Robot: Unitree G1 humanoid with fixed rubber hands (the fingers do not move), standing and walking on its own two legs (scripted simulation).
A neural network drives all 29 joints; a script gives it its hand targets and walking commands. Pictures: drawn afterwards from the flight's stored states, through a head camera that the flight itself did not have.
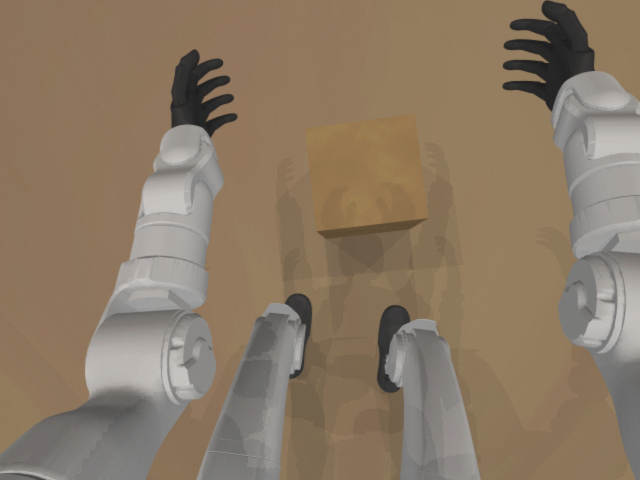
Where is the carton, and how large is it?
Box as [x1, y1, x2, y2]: [305, 114, 427, 238]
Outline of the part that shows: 414,114 305,129 316,231 325,238 407,229 427,218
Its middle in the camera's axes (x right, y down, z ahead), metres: +0.09 -0.11 +0.86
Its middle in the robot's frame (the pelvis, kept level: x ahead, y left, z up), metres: +0.51 +0.01 -0.52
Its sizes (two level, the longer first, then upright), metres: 0.210 0.200 0.250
